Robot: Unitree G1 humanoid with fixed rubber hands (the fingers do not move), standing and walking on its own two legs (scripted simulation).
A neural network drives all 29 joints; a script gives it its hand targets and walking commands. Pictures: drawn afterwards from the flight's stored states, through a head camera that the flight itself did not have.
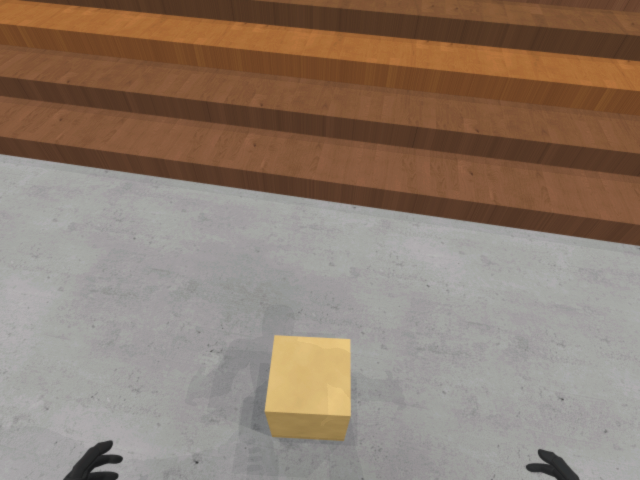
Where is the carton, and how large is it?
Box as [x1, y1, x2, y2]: [265, 335, 350, 440]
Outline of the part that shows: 274,335 265,404 265,414 272,436 343,440 350,416 349,339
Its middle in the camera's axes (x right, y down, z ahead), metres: -0.03 +0.44 +1.11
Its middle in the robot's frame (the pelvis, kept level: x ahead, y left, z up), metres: +0.43 +0.03 -0.66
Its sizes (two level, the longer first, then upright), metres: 0.210 0.200 0.250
